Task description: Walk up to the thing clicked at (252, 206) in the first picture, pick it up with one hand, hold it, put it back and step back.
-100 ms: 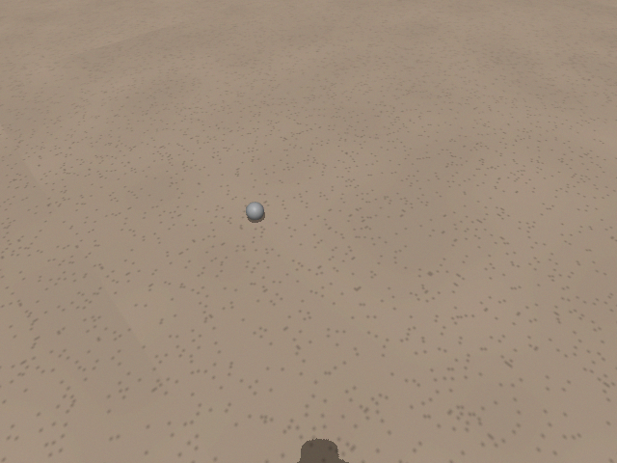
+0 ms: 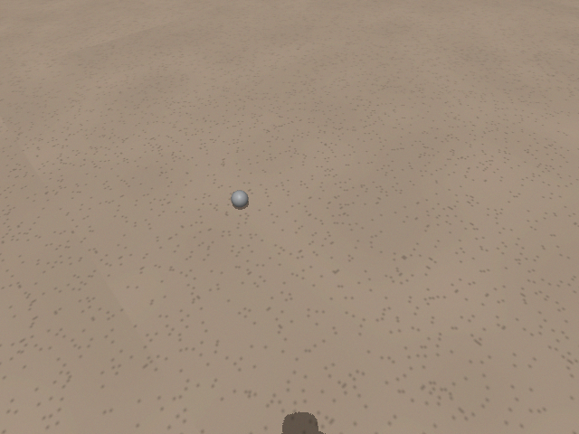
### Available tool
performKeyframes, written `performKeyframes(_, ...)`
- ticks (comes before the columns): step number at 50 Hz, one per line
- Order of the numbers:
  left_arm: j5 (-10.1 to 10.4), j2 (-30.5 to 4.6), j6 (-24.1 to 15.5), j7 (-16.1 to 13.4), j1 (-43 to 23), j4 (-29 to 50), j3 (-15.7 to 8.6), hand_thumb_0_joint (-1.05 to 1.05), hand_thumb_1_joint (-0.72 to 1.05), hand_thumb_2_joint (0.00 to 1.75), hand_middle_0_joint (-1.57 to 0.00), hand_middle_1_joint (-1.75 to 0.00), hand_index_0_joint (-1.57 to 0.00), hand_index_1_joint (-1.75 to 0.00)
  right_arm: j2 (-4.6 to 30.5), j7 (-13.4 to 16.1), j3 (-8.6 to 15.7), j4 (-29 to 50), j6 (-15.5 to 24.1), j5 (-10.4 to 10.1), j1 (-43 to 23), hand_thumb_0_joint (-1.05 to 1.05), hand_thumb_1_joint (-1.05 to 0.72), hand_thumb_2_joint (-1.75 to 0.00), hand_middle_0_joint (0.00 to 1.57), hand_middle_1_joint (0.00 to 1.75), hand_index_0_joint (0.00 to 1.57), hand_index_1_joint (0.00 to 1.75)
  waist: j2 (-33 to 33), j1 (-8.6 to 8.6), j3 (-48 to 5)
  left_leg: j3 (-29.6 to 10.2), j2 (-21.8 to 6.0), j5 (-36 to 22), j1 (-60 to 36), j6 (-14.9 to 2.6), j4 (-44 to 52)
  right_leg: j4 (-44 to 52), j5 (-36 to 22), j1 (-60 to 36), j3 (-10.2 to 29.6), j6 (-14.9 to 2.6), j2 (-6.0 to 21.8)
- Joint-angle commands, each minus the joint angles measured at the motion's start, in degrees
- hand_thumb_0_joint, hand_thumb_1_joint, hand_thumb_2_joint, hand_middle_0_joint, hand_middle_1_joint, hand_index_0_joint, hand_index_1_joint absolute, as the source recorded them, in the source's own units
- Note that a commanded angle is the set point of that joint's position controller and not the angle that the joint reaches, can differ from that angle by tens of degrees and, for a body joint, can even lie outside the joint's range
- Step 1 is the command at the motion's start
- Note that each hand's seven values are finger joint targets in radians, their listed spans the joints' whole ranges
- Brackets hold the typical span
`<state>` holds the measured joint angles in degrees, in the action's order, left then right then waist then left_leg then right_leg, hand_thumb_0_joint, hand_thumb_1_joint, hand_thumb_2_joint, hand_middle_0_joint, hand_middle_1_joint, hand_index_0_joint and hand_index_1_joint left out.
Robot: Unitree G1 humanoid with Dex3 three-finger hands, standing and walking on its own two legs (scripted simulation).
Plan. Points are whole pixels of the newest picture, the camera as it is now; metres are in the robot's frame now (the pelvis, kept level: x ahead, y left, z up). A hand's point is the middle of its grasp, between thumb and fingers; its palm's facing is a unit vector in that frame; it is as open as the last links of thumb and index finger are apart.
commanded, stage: stand
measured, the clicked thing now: (239, 198) +1.26 +0.24 -0.74
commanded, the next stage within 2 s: walk up in 1.02 s
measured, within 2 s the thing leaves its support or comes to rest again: neither
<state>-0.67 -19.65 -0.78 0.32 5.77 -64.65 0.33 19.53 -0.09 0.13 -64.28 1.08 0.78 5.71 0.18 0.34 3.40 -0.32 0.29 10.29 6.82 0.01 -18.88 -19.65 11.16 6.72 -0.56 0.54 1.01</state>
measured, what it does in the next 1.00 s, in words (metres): stands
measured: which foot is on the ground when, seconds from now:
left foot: down 0.00-1.00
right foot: down 0.00-1.00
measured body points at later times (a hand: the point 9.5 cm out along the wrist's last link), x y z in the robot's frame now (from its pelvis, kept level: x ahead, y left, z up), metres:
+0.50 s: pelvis +0.00 +0.00 +0.00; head +0.02 +0.00 +0.45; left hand +0.08 +0.30 -0.13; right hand +0.08 -0.30 -0.13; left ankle +0.00 +0.12 -0.75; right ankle +0.00 -0.12 -0.75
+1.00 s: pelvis +0.01 +0.00 +0.00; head +0.02 +0.00 +0.45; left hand +0.08 +0.30 -0.13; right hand +0.09 -0.30 -0.13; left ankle +0.00 +0.12 -0.75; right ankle +0.00 -0.12 -0.75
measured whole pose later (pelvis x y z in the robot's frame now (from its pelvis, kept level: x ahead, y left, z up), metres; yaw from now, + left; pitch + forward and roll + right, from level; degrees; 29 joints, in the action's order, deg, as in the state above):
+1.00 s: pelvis +0.01 +0.00 +0.00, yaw +0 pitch -2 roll +0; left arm -0.6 -19.8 -0.7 0.3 6.2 -64.5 0.2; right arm 19.8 0.0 0.1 -64.7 1.0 0.8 6.2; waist 0.2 0.3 3.0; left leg -0.4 0.4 10.1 5.8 0.0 -17.4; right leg -18.2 11.1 5.6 -0.7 0.6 1.1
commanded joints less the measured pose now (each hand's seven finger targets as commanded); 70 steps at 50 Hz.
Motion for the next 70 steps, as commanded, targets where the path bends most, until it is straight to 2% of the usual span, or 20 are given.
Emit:
performKeyframes(1,0.0,-11.7,-1.3,-0.9,-2.1,3.8,-2.1,0.0,0.9,0.9,-0.2,-0.3,-0.2,-0.3,12.4,0.7,2.1,3.5,0.9,-0.4,-2.2,0.0,-0.9,-0.9,0.2,0.3,0.2,0.3,-0.5,-0.16,-5.5,-5.4,-7.4,-9.1,-1.2,-1.7,2.1,3.2,-8.5,-0.9,5.1,-1.97,6.4)
performKeyframes(9,0.1,-12.3,-1.2,-0.9,-1.9,3.8,-2.3,0.0,0.9,0.9,-0.2,-0.3,-0.2,-0.3,12.3,0.7,2.0,3.4,1.0,-0.3,-2.0,0.0,-0.9,-0.9,0.2,0.3,0.2,0.3,-0.7,-0.2,-5.5,-5.5,-7.5,-7.3,-1.2,-1.6,2.9,3.5,-7.4,-1.0,5.3,-1.99,6.6)
performKeyframes(17,0.1,-12.0,-1.3,-0.9,-1.7,4.0,-2.2,0.0,0.9,0.9,-0.2,-0.3,-0.2,-0.3,12.5,0.7,2.1,3.4,1.1,-0.3,-1.8,0.0,-0.9,-0.9,0.2,0.3,0.2,0.3,-0.4,-0.1,-6.8,-5.3,-7.7,-11.2,-2.3,-1.61,2.5,3.1,-10.1,-1.9,5.1,-1.97,6.7)
performKeyframes(50,0.1,-12.3,-1.2,-1.0,-1.4,3.8,-2.4,0.0,0.9,0.9,-0.2,-0.3,-0.2,-0.3,12.2,0.7,2.0,3.0,1.0,-0.4,-1.5,0.0,-0.9,-0.9,0.2,0.3,0.2,0.3,0.1,-0.16,-5.3,-5.6,-7.5,-10.5,-1.8,-1.26,3.5,4.0,-9.3,-1.9,4.8,-1.99,6.6)
performKeyframes(51,0.1,-16.6,-0.1,-0.2,-6.7,8.8,-6.1,0.0,0.9,0.9,-0.2,-0.3,-0.2,-0.3,16.1,0.6,4.5,7.3,0.6,-0.7,2.8,0.0,-0.9,-0.9,0.2,0.3,0.2,0.3,2.0,-0.28,-1.1,-11.4,-6.2,-22.8,8.7,-3.91,-1.3,-5.3,-5.2,-5.1,-1.1,-2.11,3.7)
performKeyframes(52,0.2,-15.5,0.5,-0.3,-6.2,9.9,-6.3,0.0,0.9,0.9,-0.2,-0.3,-0.2,-0.3,16.4,0.8,5.0,8.1,0.5,-0.8,4.2,0.0,-0.9,-0.9,0.2,0.3,0.2,0.3,0.3,-0.5,-1.4,-13.2,-7.6,-25.0,9.3,-4.95,-1.6,-7.5,-1.7,-3.6,-0.5,-2.72,3.2)
performKeyframes(53,0.4,-14.5,0.8,-0.1,-4.4,11.0,-6.2,0.0,0.9,0.9,-0.2,-0.3,-0.2,-0.3,17.4,0.9,5.8,9.4,0.6,-0.6,4.0,0.0,-0.9,-0.9,0.2,0.3,0.2,0.3,-3.2,-0.04,-3.8,-15.6,-9.0,-27.2,5.1,-7.2,-2.4,-10.2,-0.2,0.1,-0.3,-2.61,2.6)
performKeyframes(55,0.1,-12.5,1.6,0.3,-5.1,13.8,-6.6,0.0,0.9,0.9,-0.2,-0.3,-0.2,-0.3,18.8,1.3,7.5,12.0,0.3,0.4,6.8,0.0,-0.9,-0.9,0.2,0.3,0.2,0.3,-7.4,-1.0,-6.6,-24.2,-12.1,-26.5,3.8,-10.67,-1.6,-15.2,8.7,4.3,0.1,-2.74,-0.5)
performKeyframes(57,0.0,-11.0,1.8,0.8,-3.2,15.9,-6.4,0.0,0.9,0.9,-0.2,-0.3,-0.2,-0.3,19.2,1.6,8.4,15.0,0.2,1.3,5.7,0.0,-0.9,-0.9,0.2,0.3,0.2,0.3,-11.9,0.03,-7.9,-28.5,-13.4,-25.0,0.9,-12.75,-1.1,-20.4,17.2,9.4,2.8,-2.96,-2.1)
performKeyframes(59,-0.2,-10.6,1.9,0.6,0.3,16.5,-6.0,0.0,0.9,0.9,-0.2,-0.3,-0.2,-0.3,17.9,1.8,8.1,16.1,0.1,1.9,5.7,0.0,-0.9,-0.9,0.2,0.3,0.2,0.3,-10.8,0.65,-9.5,-29.7,-11.8,-25.4,-1.4,-11.53,-4.7,-18.9,18.3,11.3,4.6,-2.56,-2.8)
performKeyframes(60,-0.3,-10.6,1.6,0.5,2.1,16.5,-6.2,0.0,0.9,0.9,-0.2,-0.3,-0.2,-0.3,16.8,1.8,7.9,16.8,0.0,1.8,4.6,0.0,-0.9,-0.9,0.2,0.3,0.2,0.3,-8.5,2.05,-9.7,-27.2,-9.5,-22.5,1.1,-9.86,-7.2,-12.8,14.9,7.7,4.8,-2.83,-2.4)
performKeyframes(61,-0.7,-12.4,1.1,0.1,4.8,16.2,-6.8,0.0,0.9,0.9,-0.2,-0.3,-0.2,-0.3,15.5,1.6,7.6,18.6,-0.4,0.6,1.3,0.0,-0.9,-0.9,0.2,0.3,0.2,0.3,-4.0,4.4,-10.3,-20.7,-5.7,-20.0,6.0,-6.69,-12.7,-3.0,8.2,0.4,6.2,-4.02,0.8)
performKeyframes(62,-1.5,-16.9,0.6,-0.3,6.5,16.4,-8.0,0.0,0.9,0.9,-0.2,-0.3,-0.2,-0.3,11.7,1.4,6.4,20.7,-0.5,0.3,-0.9,0.0,-0.9,-0.9,0.2,0.3,0.2,0.3,5.9,6.07,-10.4,-12.8,1.9,-9.4,17.7,-2.92,-21.8,1.4,-1.6,-8.2,14.9,-6.6,10.1)
performKeyframes(63,-2.0,-19.7,0.5,-0.5,3.2,17.9,-8.6,0.0,0.9,0.9,-0.2,-0.3,-0.2,-0.3,9.6,1.9,5.9,20.7,-0.9,0.4,2.5,0.0,-0.9,-0.9,0.2,0.3,0.2,0.3,14.0,4.15,-7.1,-4.6,6.3,18.1,28.4,-0.3,-28.4,4.6,-7.4,-10.3,22.9,-10.22,20.8)
performKeyframes(64,-2.2,-20.7,0.8,0.0,-1.9,21.0,-8.8,0.0,0.9,0.9,-0.2,-0.3,-0.2,-0.3,13.3,2.2,6.9,21.4,-1.6,1.7,5.0,0.0,-0.9,-0.9,0.2,0.3,0.2,0.3,12.3,1.5,-6.2,-3.8,1.2,21.2,27.4,0.08,-38.2,4.4,-9.4,-2.9,25.5,-16.25,28.0)
performKeyframes(65,-1.7,-18.9,0.6,0.2,-3.7,22.9,-8.6,0.0,0.9,0.9,-0.2,-0.3,-0.2,-0.3,15.3,1.7,7.5,21.8,-2.2,1.8,5.2,0.0,-0.9,-0.9,0.2,0.3,0.2,0.3,8.4,0.86,-3.4,-5.4,-0.3,19.0,24.9,0.66,-43.1,4.2,-12.0,1.1,23.6,-17.23,26.9)
performKeyframes(66,-1.4,-15.8,0.4,0.2,-4.9,23.8,-7.7,0.0,0.9,0.9,-0.2,-0.3,-0.2,-0.3,15.8,0.7,7.9,21.9,-2.6,2.0,5.6,0.0,-0.9,-0.9,0.2,0.3,0.2,0.3,4.1,-0.26,-1.5,-6.2,-1.0,14.6,24.7,1.52,-44.6,1.9,-16.8,0.7,16.7,-14.29,20.8)
performKeyframes(67,-1.4,-14.5,0.2,-0.1,-4.7,23.1,-7.5,0.0,0.9,0.9,-0.2,-0.3,-0.2,-0.3,14.7,-0.1,7.9,21.2,-2.6,1.9,8.0,0.0,-0.9,-0.9,0.2,0.3,0.2,0.3,4.8,-1.42,-1.0,-5.5,-0.8,11.3,24.5,1.37,-45.1,0.0,-18.0,0.4,10.2,-11.4,15.6)
performKeyframes(68,-1.5,-14.6,0.1,-0.3,-3.3,22.5,-7.8,0.0,0.9,0.9,-0.2,-0.3,-0.2,-0.3,13.8,-0.5,7.6,21.1,-2.5,1.7,10.2,0.0,-0.9,-0.9,0.2,0.3,0.2,0.3,6.9,-1.61,-2.0,-4.4,-0.9,10.2,25.8,0.75,-45.1,-0.8,-17.3,-2.1,6.7,-10.53,13.9)
performKeyframes(70,-1.6,-14.6,-0.2,-0.1,2.3,22.4,-8.2,0.0,0.9,0.9,-0.2,-0.3,-0.2,-0.3,13.5,-1.2,7.4,21.2,-2.2,1.2,10.0,0.0,-0.9,-0.9,0.2,0.3,0.2,0.3,7.6,0.81,-3.4,-2.5,-0.7,10.6,26.5,0.5,-41.9,-2.2,-18.0,-6.8,4.5,-10.61,13.3)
